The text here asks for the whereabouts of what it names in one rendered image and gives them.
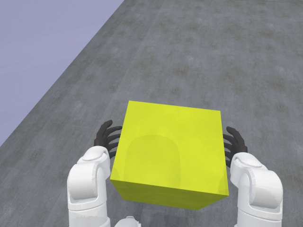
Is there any robot left forearm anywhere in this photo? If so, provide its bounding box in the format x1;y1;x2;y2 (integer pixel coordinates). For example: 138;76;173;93
67;146;111;227

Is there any robot left hand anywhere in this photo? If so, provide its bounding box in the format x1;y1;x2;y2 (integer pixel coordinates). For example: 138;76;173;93
94;120;122;159

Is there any robot right hand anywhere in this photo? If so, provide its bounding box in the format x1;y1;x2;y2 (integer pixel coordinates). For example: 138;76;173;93
223;126;248;168

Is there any robot right forearm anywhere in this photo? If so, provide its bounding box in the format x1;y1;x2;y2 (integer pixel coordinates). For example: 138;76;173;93
230;152;283;227

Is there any carton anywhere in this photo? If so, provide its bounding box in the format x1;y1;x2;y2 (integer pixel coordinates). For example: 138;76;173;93
110;101;229;210

